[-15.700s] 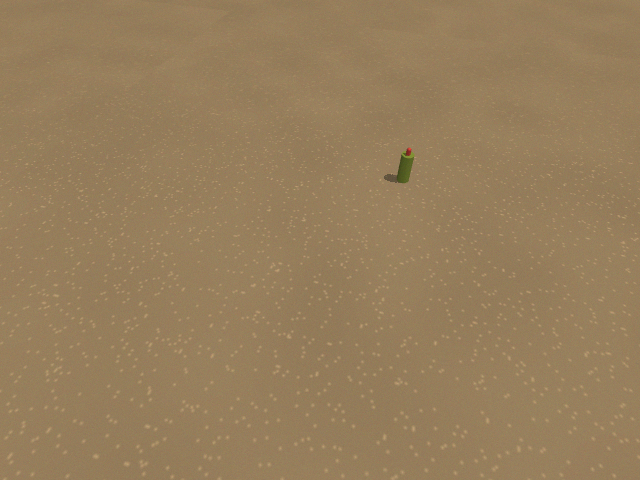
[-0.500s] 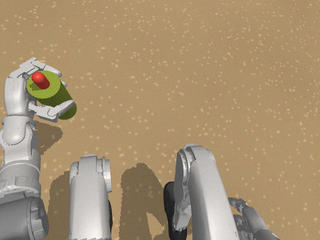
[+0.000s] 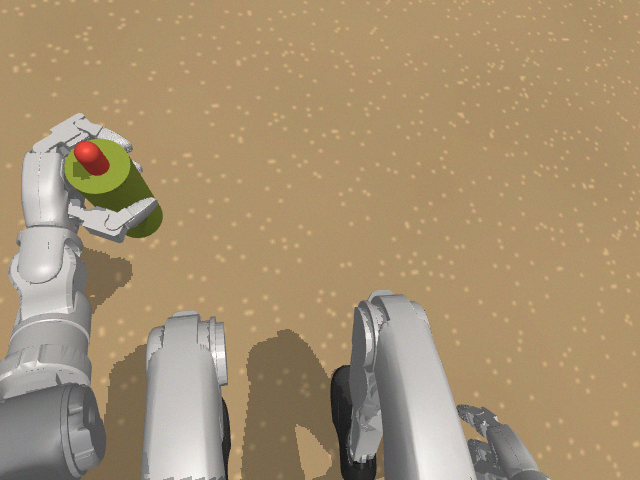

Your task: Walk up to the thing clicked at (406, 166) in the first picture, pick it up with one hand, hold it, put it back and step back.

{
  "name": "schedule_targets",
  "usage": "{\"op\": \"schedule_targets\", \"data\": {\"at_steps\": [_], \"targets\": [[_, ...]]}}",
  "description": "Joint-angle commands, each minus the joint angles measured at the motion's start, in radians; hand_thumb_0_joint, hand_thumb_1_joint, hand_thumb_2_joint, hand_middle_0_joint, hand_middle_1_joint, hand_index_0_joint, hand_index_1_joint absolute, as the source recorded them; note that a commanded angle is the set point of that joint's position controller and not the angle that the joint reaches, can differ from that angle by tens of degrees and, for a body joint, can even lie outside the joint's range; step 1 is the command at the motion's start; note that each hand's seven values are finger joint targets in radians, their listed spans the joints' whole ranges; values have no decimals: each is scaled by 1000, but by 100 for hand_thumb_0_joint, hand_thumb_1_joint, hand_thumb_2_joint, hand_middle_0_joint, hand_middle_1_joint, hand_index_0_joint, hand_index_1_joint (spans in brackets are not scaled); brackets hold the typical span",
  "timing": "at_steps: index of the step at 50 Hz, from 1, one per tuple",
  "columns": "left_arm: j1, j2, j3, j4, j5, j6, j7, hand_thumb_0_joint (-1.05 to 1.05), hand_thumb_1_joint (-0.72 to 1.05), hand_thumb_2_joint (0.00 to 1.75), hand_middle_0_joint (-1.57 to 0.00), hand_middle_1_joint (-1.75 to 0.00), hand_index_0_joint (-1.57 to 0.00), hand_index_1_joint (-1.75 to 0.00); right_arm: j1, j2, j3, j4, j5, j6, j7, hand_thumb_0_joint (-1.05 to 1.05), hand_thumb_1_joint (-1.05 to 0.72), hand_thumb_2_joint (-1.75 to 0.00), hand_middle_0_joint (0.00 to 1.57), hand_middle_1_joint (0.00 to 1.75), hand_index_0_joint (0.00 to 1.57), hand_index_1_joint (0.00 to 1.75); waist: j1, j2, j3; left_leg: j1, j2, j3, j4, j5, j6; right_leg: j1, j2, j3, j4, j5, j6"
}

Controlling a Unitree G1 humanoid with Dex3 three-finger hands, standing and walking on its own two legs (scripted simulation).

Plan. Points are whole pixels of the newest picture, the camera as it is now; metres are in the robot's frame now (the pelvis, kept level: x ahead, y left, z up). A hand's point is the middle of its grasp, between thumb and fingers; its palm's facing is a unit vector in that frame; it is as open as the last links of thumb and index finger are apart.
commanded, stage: lift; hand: left
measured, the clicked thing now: (116, 189) +0.47 +0.21 -0.04
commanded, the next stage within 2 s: none
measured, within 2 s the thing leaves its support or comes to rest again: neither
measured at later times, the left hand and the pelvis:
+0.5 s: hand (76, 168) +0.44 +0.21 +0.06, palm faces +0.02 -1.00 -0.05, open 9.2 cm; pelvis +0.01 +0.00 +0.07, yaw +1 degrees
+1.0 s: hand out of the picture +0.40 +0.20 +0.24, palm faces +0.06 -1.00 -0.05, open 9.2 cm; pelvis +0.04 +0.00 +0.21, yaw +2 degrees
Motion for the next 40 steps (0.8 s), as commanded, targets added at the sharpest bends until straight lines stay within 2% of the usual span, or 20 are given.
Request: {"op": "schedule_targets", "data": {"at_steps": [1, 4, 10, 11, 15, 17, 18, 19, 22, 23, 29, 30, 31, 32, 34, 35, 36, 37, 39, 40], "targets": [[-354, 216, 49, -270, -40, -81, -1, 0, 6, 126, -139, -152, -141, -152, 135, -214, -85, -62, 9, -14, -11, 0, -95, -91, 20, 30, 20, 30, 12, 197, -699, 440, -18, 59, -314, 115, 36, 400, 36, -46, -237, 125, -58], [-343, 208, 29, -292, -48, -71, -26, 0, 9, 124, -136, -149, -138, -148, 137, -215, -92, -61, 19, -17, -16, 0, -95, -91, 20, 30, 20, 30, 15, 214, -732, 473, -17, 62, -325, 142, 34, 411, 32, -41, -235, 147, -61], [-317, 213, 53, -371, -82, -41, -42, 0, 9, 126, -138, -151, -140, -150, 154, -204, -108, -77, 41, -27, -31, 0, -94, -91, 20, 30, 20, 30, 36, 172, -771, 484, -19, 72, -355, 152, 41, 487, 31, -22, -289, 157, -59], [-258, 180, 33, -346, -84, -27, -44, 0, 9, 126, -138, -151, -140, -151, 146, -204, -111, -83, 47, -29, -34, 0, -94, -91, 20, 30, 20, 30, 38, 164, -754, 499, -18, 69, -368, 154, 41, 480, 30, -24, -299, 157, -60], [-232, 149, 3, -403, -87, 2, -43, 0, 13, 126, -137, -150, -139, -149, 138, -200, -123, -99, 62, -36, -44, 0, -93, -90, 20, 30, 20, 30, 33, 156, -712, 520, -16, 61, -419, 114, 42, 468, 29, -21, -350, 122, -62], [-231, 169, 14, -443, -89, 13, -41, 0, 12, 127, -136, -150, -139, -149, 140, -197, -125, -100, 68, -39, -50, 0, -93, -90, 20, 30, 20, 30, 45, 165, -717, 548, -15, 60, -439, 114, 40, 488, 28, -13, -371, 121, -63], [-189, 131, -1, -440, -97, 22, -43, 0, 13, 126, -136, -149, -138, -148, 133, -194, -125, -107, 73, -40, -50, 0, -93, -90, 20, 30, 20, 30, 46, 171, -705, 570, -14, 47, -461, 117, 36, 474, 26, -19, -372, 124, -65], [-182, 138, -1, -473, -100, 29, -42, 0, 13, 126, -137, -150, -139, -149, 131, -195, -128, -112, 76, -42, -52, 0, -93, -90, 20, 30, 20, 30, 51, 161, -714, 584, -12, 42, -474, 107, 36, 487, 28, -20, -382, 115, -64], [-125, 117, -6, -512, -111, 59, -33, 0, 15, 128, -137, -151, -139, -150, 125, -185, -132, -129, 86, -47, -61, 0, -92, -90, 20, 30, 20, 30, 57, 135, -701, 614, -9, 45, -512, 104, 40, 548, 29, -12, -436, 113, -60], [-177, 140, -1, -598, -114, 60, -31, 0, 15, 129, -137, -151, -140, -150, 133, -179, -130, -123, 87, -49, -61, 0, -92, -90, 20, 30, 20, 30, 60, 150, -718, 621, -10, 50, -519, 115, 39, 570, 28, -8, -446, 123, -60], [-75, 88, -40, -677, -119, 126, 0, 0, 15, 127, -134, -148, -136, -147, 116, -163, -138, -137, 106, -60, -76, 0, -91, -90, 20, 30, 20, 30, 72, 129, -687, 728, -4, 43, -608, 133, 36, 654, 28, 2, -543, 140, -59], [-13, 74, -42, -657, -120, 141, 6, 0, 14, 127, -133, -148, -135, -147, 110, -161, -138, -142, 110, -61, -79, 0, -91, -90, 20, 30, 20, 30, 80, 127, -677, 749, -3, 41, -623, 149, 36, 671, 27, 3, -556, 153, -58], [-29, 74, -41, -721, -125, 145, 11, 0, 15, 126, -132, -147, -135, -146, 108, -158, -140, -141, 112, -62, -81, 0, -91, -90, 20, 30, 20, 30, 83, 131, -674, 772, -2, 38, -638, 158, 35, 674, 27, 4, -568, 161, -58], [-30, 45, -79, -753, -121, 155, 11, 0, 16, 127, -133, -148, -136, -147, 109, -152, -143, -143, 113, -64, -81, 0, -91, -90, 20, 30, 20, 30, 77, 143, -687, 800, -3, 40, -654, 164, 33, 691, 28, 5, -587, 166, -59], [64, 70, -50, -758, -118, 179, 22, 0, 16, 127, -132, -149, -135, -147, 105, -153, -147, -150, 118, -63, -88, 0, -91, -90, 20, 30, 20, 30, 93, 133, -667, 836, -1, 34, -691, 176, 32, 735, 28, 4, -622, 174, -56], [45, 65, -66, -791, -118, 187, 27, 0, 15, 127, -132, -149, -135, -147, 100, -153, -145, -150, 121, -63, -89, 0, -90, -90, 20, 30, 20, 30, 90, 130, -658, 861, 0, 27, -715, 176, 31, 747, 27, 3, -638, 178, -56], [35, 83, -51, -838, -117, 192, 35, 0, 14, 128, -132, -149, -135, -148, 101, -142, -142, -154, 123, -65, -90, 0, -90, -90, 20, 30, 20, 30, 98, 130, -671, 872, 1, 29, -734, 171, 31, 789, 29, 5, -657, 174, -54], [81, 67, -47, -821, -124, 203, 42, 0, 13, 128, -132, -149, -135, -148, 93, -135, -140, -156, 126, -64, -94, 0, -91, -90, 20, 30, 20, 30, 101, 113, -653, 886, 2, 27, -750, 183, 32, 812, 28, 6, -673, 186, -51], [93, 27, -81, -870, -140, 219, 48, 0, 13, 130, -133, -151, -136, -149, 92, -136, -142, -153, 134, -70, -96, 0, -90, -90, 20, 30, 20, 30, 95, 115, -641, 943, 5, 15, -795, 178, 28, 829, 31, 2, -706, 185, -52], [144, 28, -65, -870, -145, 231, 54, 0, 13, 129, -133, -150, -136, -149, 97, -136, -145, -154, 134, -73, -99, 0, -91, -90, 20, 30, 20, 30, 107, 114, -647, 974, 7, 18, -803, 224, 27, 852, 33, 1, -719, 219, -51]]}}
